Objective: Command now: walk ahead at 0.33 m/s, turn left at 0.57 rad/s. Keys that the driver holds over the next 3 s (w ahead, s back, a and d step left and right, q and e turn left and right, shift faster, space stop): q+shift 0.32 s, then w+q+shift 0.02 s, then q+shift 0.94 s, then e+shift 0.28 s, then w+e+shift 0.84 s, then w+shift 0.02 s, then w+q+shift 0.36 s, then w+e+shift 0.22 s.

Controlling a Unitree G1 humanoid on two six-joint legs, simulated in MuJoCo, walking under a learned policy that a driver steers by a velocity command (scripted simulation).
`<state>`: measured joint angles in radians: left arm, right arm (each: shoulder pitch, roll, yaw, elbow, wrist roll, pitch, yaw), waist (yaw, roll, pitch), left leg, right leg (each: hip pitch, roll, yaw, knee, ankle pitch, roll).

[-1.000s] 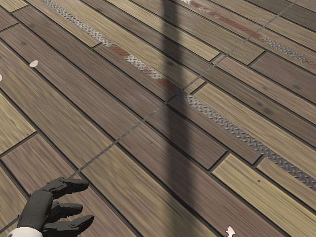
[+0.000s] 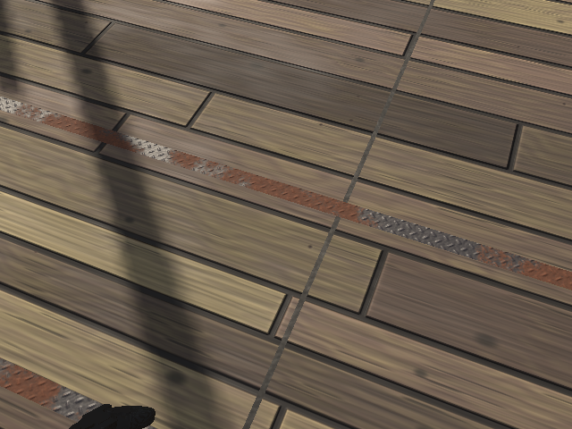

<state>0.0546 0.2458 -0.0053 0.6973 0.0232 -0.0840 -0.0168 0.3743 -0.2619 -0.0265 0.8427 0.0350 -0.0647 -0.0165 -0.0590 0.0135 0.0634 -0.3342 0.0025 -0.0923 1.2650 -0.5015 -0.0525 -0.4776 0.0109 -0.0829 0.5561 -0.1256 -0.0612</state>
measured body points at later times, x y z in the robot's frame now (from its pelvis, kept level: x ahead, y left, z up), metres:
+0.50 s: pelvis +0.17 +0.04 +0.00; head +0.22 +0.08 +0.45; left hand +0.26 +0.37 -0.09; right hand +0.40 -0.18 -0.08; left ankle +0.21 +0.14 -0.72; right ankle +0.18 -0.12 -0.64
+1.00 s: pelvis +0.26 +0.01 +0.02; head +0.30 +0.04 +0.46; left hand +0.12 +0.31 -0.07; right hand +0.60 -0.02 -0.07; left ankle +0.15 +0.10 -0.64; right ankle +0.37 -0.04 -0.72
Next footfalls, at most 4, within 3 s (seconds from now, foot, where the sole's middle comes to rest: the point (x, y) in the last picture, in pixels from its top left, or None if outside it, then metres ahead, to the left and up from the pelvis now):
0.36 left None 0.25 0.15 -0.76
0.78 right None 0.40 -0.01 -0.76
1.22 left None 0.14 0.13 -0.76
1.80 right None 0.39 0.06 -0.76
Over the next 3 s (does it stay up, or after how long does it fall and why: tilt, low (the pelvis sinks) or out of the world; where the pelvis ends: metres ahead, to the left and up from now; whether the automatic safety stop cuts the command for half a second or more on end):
stays up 1.14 0.64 -0.01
